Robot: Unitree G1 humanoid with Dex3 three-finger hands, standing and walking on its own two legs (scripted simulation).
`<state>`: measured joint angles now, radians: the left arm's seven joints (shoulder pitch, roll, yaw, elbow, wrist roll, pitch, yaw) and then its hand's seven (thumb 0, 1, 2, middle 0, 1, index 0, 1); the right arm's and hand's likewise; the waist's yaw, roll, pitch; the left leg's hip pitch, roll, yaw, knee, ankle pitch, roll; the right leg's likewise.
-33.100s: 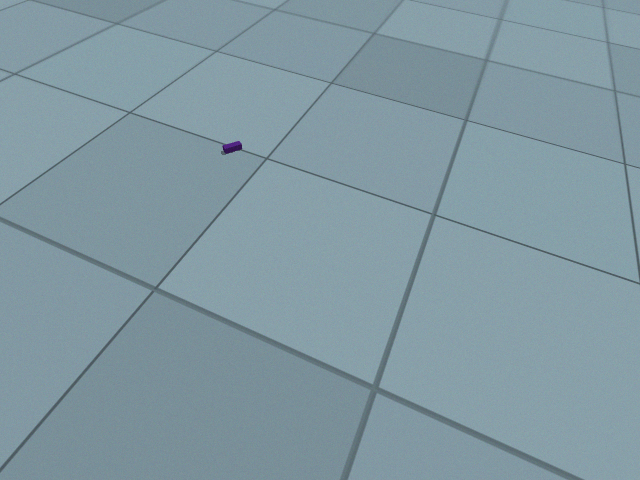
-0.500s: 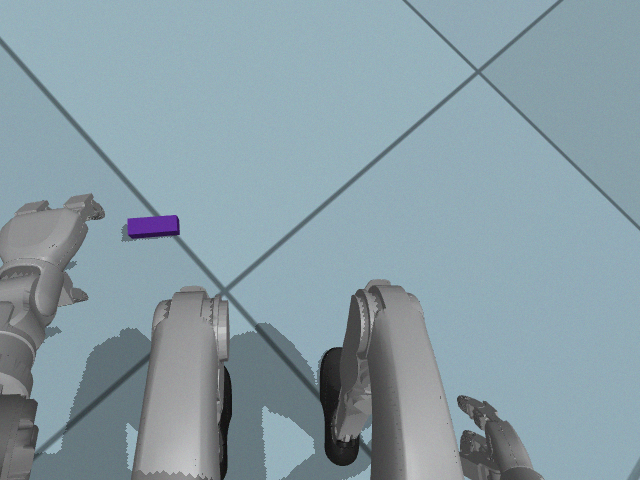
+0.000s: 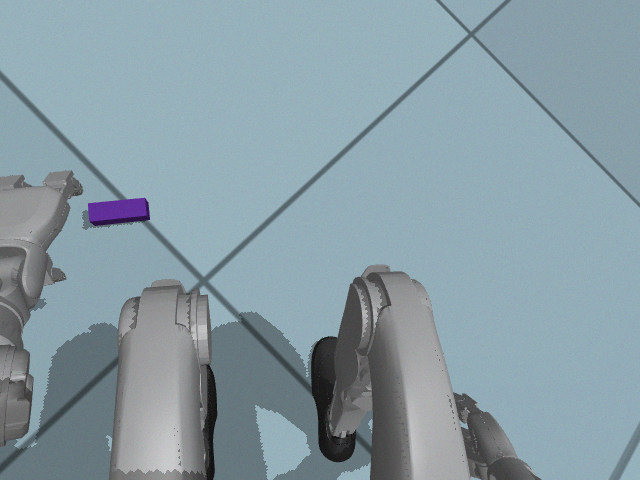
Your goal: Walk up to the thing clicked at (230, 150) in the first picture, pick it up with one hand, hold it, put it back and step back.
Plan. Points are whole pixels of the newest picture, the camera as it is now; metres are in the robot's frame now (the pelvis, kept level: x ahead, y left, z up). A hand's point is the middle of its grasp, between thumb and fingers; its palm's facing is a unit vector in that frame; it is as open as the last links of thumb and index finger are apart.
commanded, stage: rise first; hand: left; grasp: from above
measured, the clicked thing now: (120, 211) +0.47 +0.25 -0.33
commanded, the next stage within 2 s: approach in 0.80 s
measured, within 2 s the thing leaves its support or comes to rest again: neither
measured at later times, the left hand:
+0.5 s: hand (60, 235) +0.40 +0.29 -0.21, palm faces -0.47 -0.10 -0.88, open 12.3 cm
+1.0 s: hand (70, 227) +0.42 +0.29 -0.22, palm faces -0.48 -0.09 -0.87, open 12.4 cm
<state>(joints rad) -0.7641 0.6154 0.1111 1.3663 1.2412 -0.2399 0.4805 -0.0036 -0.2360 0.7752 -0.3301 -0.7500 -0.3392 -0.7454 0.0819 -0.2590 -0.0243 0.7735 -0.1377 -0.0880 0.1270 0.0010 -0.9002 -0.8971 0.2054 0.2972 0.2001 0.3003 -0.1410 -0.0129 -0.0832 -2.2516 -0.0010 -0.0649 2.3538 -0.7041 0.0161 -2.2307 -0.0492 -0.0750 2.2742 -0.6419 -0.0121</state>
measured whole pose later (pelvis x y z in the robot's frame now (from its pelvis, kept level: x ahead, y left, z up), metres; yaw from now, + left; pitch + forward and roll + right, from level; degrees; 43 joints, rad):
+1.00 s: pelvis +0.01 +0.00 -0.03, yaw -1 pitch +34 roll -7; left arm -0.85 0.65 0.13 1.49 1.26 -0.22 0.52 0.00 -0.24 0.77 -0.32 -0.79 -0.33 -0.79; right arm 0.11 -0.28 0.01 0.80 -0.17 -0.12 0.18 0.00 -0.91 -0.90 0.20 0.30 0.20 0.30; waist -0.20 -0.01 -0.05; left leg -2.32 0.00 -0.08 2.45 -0.73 0.02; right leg -2.29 -0.05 -0.09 2.35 -0.66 0.00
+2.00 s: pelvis +0.00 +0.01 -0.03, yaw -3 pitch +34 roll -8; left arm -1.02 0.67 0.04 1.70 1.28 -0.15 0.62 -0.01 -0.52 0.98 -0.10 -0.97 -0.10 -0.97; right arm 0.03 -0.29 0.06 0.76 -0.19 -0.16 0.20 0.00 -0.90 -0.89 0.20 0.30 0.20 0.30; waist -0.27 -0.05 -0.05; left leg -2.34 -0.01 -0.09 2.45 -0.71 0.03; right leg -2.29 -0.04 -0.10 2.34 -0.64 0.01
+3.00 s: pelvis +0.01 +0.01 -0.05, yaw -9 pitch +29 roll -14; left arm -1.04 0.93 0.13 1.82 1.28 -0.21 0.71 0.00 -0.43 0.91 -0.13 -1.00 -0.14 -0.96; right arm 0.09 -0.34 0.25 0.73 -0.29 -0.30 0.36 0.00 -0.90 -0.90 0.20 0.30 0.20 0.30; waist -0.37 -0.13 0.16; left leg -2.34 0.01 -0.21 2.58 -0.76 0.02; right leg -2.26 -0.01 -0.20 2.37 -0.63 0.02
